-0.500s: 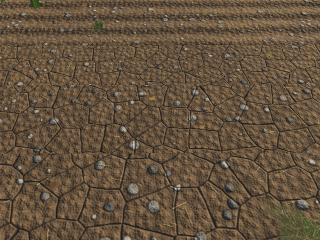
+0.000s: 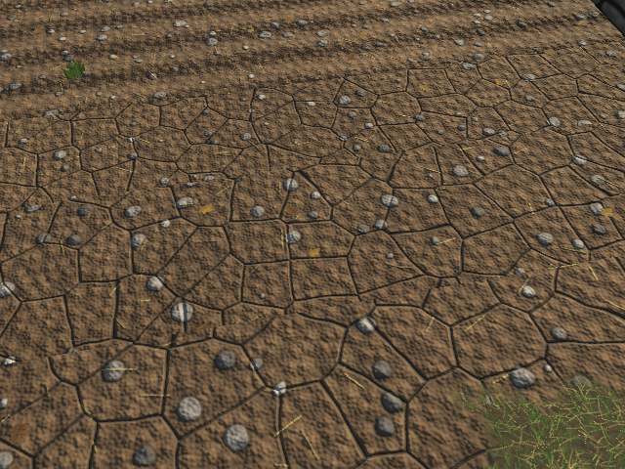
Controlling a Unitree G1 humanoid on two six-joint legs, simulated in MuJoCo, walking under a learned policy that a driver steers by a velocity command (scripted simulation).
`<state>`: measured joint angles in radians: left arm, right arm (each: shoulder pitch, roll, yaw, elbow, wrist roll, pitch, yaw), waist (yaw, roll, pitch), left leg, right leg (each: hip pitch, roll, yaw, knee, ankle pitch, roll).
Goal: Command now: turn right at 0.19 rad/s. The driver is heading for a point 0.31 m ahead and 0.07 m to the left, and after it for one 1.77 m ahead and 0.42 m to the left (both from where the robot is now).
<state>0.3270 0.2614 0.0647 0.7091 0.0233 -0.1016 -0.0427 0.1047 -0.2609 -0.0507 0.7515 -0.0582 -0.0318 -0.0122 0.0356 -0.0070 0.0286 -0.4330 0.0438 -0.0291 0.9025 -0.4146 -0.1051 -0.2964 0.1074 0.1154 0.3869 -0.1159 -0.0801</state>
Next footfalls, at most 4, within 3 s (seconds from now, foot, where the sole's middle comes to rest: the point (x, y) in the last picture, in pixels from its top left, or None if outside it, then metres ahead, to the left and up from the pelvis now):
0.08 left None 0.01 0.15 -0.78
0.76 left None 0.06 0.18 -0.78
1.28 right None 0.49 0.06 -0.96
1.68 left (232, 362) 0.79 0.28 -0.96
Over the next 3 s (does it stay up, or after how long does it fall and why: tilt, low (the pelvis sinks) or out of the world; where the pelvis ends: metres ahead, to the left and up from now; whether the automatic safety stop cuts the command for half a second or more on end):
stays up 1.37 0.37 -0.36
